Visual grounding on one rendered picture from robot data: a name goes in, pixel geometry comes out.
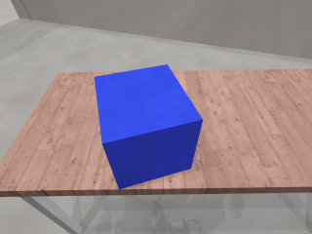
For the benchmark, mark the table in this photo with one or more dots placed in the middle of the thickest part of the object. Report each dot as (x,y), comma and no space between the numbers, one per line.
(256,137)

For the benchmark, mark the carton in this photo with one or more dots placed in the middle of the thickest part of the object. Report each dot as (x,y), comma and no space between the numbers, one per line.
(149,127)

